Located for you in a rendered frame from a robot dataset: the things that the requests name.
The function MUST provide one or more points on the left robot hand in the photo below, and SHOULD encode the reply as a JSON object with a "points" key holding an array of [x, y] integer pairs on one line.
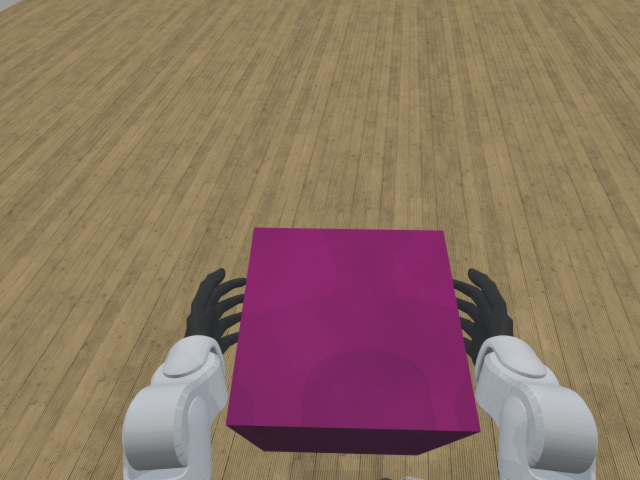
{"points": [[206, 310]]}

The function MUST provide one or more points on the robot left forearm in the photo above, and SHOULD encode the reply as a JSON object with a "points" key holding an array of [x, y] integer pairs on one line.
{"points": [[166, 430]]}

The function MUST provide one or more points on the robot right forearm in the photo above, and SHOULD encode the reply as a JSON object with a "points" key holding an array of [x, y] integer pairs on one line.
{"points": [[546, 431]]}

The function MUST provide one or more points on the right robot hand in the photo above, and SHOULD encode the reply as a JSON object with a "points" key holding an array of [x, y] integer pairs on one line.
{"points": [[490, 315]]}

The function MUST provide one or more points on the carton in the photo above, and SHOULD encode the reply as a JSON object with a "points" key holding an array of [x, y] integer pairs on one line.
{"points": [[350, 341]]}

